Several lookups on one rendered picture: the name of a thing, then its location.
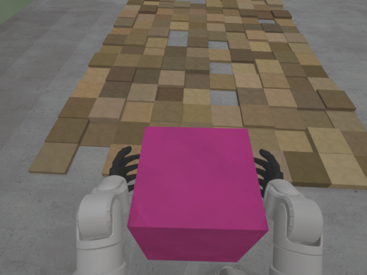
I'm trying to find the robot left forearm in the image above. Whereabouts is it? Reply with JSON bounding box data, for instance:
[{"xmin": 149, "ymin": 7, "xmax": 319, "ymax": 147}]
[{"xmin": 72, "ymin": 175, "xmax": 130, "ymax": 275}]

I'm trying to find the robot right hand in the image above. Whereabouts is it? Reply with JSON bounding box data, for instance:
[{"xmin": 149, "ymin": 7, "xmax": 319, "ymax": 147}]
[{"xmin": 254, "ymin": 149, "xmax": 283, "ymax": 198}]

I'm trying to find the robot right forearm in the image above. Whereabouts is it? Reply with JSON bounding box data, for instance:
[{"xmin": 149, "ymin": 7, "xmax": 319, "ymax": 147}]
[{"xmin": 264, "ymin": 179, "xmax": 323, "ymax": 275}]

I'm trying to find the robot left hand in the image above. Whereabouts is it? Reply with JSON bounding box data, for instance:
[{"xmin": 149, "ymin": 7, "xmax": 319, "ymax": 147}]
[{"xmin": 109, "ymin": 146, "xmax": 140, "ymax": 192}]

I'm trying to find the carton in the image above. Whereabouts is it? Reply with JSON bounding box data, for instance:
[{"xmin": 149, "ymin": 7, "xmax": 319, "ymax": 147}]
[{"xmin": 127, "ymin": 127, "xmax": 269, "ymax": 262}]

